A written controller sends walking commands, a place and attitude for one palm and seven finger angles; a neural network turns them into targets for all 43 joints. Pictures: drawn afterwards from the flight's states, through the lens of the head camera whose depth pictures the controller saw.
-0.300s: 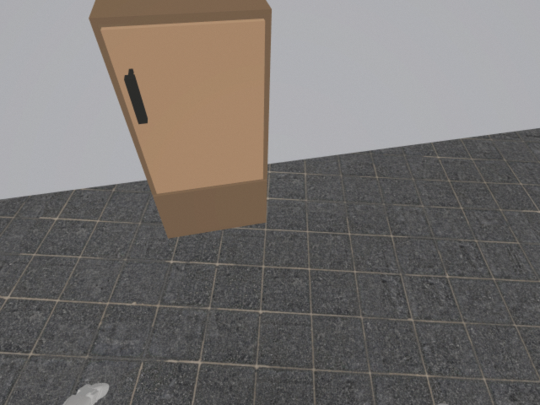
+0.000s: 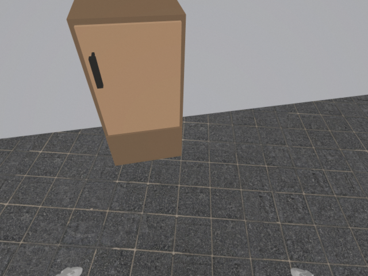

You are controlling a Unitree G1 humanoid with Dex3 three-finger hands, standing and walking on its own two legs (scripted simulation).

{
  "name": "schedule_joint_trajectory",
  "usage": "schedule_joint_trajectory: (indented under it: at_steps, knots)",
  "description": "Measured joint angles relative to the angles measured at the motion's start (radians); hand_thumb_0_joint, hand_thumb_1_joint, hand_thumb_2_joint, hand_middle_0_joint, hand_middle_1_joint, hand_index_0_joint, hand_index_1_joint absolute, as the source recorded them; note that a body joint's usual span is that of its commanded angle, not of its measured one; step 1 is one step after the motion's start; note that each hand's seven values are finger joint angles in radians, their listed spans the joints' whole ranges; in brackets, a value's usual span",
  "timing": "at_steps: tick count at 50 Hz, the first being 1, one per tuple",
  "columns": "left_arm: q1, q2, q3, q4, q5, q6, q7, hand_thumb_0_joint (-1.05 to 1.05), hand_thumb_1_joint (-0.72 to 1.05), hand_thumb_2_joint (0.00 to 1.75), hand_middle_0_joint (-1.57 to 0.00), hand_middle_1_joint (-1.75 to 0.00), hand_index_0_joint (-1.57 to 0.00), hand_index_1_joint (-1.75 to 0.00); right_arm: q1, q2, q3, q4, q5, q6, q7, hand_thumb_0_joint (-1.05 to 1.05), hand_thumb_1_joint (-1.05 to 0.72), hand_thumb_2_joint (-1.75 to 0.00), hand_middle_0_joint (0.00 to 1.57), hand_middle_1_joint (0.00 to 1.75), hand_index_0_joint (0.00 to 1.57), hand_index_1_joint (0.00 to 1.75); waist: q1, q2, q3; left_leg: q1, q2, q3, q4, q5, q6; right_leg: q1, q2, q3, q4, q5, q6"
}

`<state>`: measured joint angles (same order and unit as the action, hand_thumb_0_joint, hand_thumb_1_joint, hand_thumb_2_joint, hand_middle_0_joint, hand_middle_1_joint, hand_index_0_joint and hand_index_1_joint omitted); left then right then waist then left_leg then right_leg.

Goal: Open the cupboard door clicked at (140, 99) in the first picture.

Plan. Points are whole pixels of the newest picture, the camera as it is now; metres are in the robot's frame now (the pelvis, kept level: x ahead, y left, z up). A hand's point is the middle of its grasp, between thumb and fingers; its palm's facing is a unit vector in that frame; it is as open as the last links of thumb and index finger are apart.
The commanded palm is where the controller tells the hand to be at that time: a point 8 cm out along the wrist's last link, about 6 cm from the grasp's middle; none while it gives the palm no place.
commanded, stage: stand and wait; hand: left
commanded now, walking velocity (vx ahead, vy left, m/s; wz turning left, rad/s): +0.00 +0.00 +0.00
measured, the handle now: (96, 70) +0.88 +0.43 -0.03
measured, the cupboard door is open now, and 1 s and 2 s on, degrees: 0 0 0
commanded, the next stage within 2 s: look at it before walking up in 0.76 s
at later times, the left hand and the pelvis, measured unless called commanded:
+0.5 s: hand out of the picture +0.05 +0.24 -0.15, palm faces -0.03 -0.94 -0.34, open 7.3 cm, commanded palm none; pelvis -0.02 -0.01 +0.01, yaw +0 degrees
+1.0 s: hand out of the picture +0.06 +0.23 -0.15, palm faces -0.03 -0.94 -0.33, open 7.3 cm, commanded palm none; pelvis -0.02 -0.02 +0.01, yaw +0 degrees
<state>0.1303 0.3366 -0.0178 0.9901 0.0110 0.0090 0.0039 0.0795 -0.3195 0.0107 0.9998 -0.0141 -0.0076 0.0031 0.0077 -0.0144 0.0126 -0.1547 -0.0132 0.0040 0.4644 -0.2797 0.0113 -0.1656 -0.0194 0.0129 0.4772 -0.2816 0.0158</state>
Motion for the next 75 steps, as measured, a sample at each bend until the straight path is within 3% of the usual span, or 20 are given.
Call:
schedule_joint_trajectory:
  at_steps: [34, 75]
  knots:
    - [0.004, 0.005, 0.006, 0.091, -0.002, -0.011, -0.003, 0.00, 0.90, 0.90, -0.21, -0.30, -0.21, -0.30, 0.049, -0.011, -0.001, 0.117, 0.006, 0.002, 0.003, 0.01, -0.91, -0.90, 0.20, 0.30, 0.21, 0.30, -0.011, 0.010, 0.016, 0.008, 0.025, -0.007, -0.078, 0.076, -0.025, 0.006, 0.025, -0.007, -0.077, 0.075, -0.022]
    - [0.001, 0.010, 0.008, 0.098, 0.000, -0.013, -0.004, 0.00, 0.90, 0.90, -0.21, -0.30, -0.21, -0.30, 0.025, -0.014, 0.000, 0.114, 0.008, -0.003, 0.001, 0.01, -0.91, -0.90, 0.20, 0.30, 0.21, 0.30, -0.006, 0.009, 0.024, 0.027, 0.024, -0.007, -0.110, 0.080, -0.024, 0.026, 0.023, -0.008, -0.108, 0.080, -0.020]
